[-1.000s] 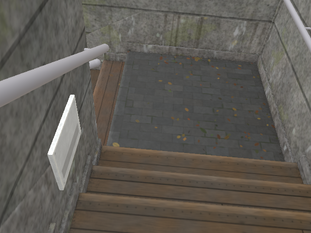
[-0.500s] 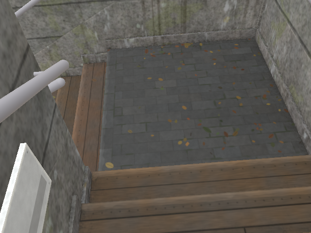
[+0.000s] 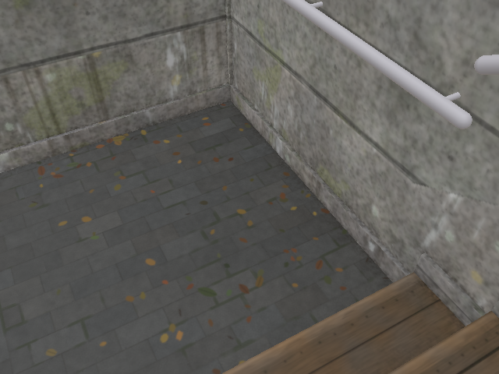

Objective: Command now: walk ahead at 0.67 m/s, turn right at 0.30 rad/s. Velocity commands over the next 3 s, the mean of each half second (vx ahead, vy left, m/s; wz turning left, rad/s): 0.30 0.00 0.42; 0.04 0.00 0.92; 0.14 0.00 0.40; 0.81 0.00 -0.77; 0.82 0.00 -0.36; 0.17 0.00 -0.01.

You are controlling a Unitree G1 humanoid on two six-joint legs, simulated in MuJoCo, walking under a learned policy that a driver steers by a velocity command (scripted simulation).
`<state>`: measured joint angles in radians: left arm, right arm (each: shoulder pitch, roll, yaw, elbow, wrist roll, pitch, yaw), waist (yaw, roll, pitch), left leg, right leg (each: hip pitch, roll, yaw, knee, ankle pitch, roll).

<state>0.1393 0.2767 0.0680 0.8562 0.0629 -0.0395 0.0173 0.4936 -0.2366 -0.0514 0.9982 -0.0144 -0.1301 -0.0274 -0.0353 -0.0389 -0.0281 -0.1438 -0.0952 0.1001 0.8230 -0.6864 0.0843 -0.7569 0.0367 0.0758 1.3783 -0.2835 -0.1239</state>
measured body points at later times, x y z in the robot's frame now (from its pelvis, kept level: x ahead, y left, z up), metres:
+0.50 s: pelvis +0.29 +0.10 -0.19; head +0.30 +0.12 +0.26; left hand +0.25 +0.37 -0.32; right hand +0.50 -0.10 -0.29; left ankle +0.38 +0.28 -0.90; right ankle +0.22 -0.06 -0.85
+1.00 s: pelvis +0.45 +0.21 -0.31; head +0.45 +0.22 +0.14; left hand +0.43 +0.51 -0.39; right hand +0.70 +0.09 -0.42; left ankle +0.37 +0.30 -1.01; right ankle +0.54 +0.14 -0.98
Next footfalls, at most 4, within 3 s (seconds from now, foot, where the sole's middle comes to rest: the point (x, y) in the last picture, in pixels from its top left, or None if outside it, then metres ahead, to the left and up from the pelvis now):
0.14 right None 0.26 -0.06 -0.88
0.58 left None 0.41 0.32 -1.05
1.02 right None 0.55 0.16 -1.05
1.68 left None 0.48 0.37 -1.05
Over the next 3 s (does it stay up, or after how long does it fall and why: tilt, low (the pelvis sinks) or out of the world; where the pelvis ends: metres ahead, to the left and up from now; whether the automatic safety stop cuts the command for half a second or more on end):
stays up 1.31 0.59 -0.44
